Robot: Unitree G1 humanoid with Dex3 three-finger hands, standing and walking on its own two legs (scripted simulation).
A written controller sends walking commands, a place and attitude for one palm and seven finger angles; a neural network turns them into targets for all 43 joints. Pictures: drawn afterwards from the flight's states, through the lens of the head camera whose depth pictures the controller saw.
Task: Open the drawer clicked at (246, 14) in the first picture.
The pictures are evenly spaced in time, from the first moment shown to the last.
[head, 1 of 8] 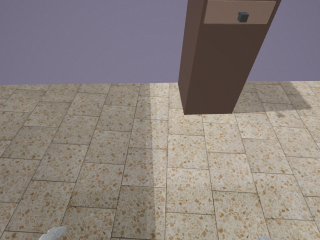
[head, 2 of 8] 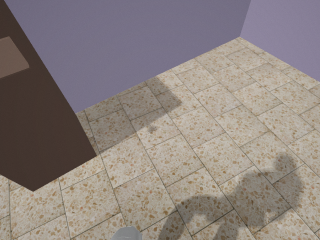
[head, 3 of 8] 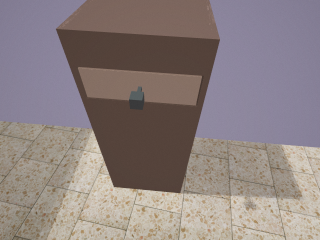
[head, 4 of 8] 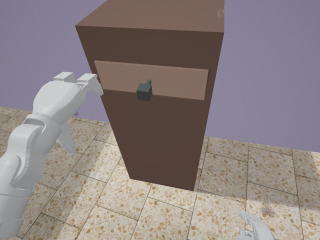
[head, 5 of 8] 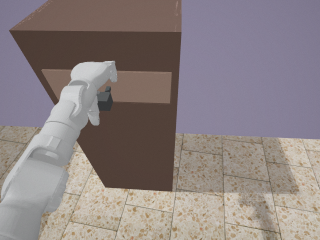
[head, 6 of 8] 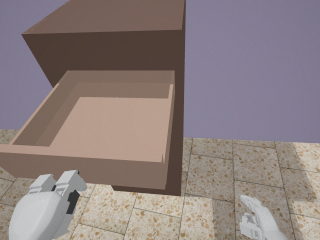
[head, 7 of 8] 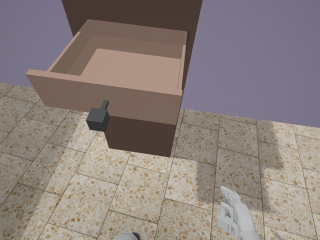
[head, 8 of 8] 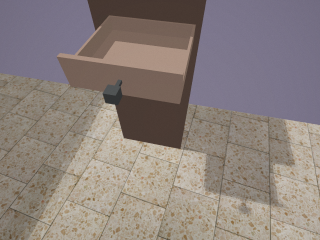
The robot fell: no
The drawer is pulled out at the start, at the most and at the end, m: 0.00 0.30 0.30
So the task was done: yes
